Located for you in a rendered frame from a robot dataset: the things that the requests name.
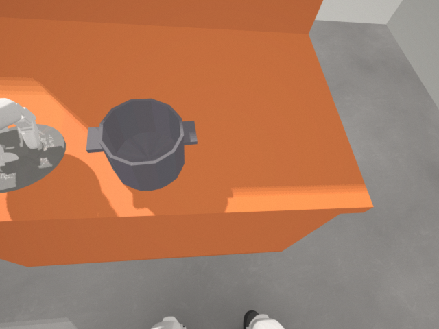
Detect robot left hand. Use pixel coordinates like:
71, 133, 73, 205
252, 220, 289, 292
0, 98, 40, 166

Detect robot right foot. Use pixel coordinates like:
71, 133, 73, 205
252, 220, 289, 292
244, 310, 258, 329

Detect robot left shin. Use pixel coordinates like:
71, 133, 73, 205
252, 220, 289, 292
163, 317, 179, 323

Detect table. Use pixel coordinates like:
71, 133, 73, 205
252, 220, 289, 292
0, 0, 374, 267

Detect lid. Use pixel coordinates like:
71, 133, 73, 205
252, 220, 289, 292
0, 124, 66, 193

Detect pot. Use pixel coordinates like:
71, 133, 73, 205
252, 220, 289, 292
86, 99, 198, 191

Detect knob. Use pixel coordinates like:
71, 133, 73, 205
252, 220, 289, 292
0, 129, 28, 157

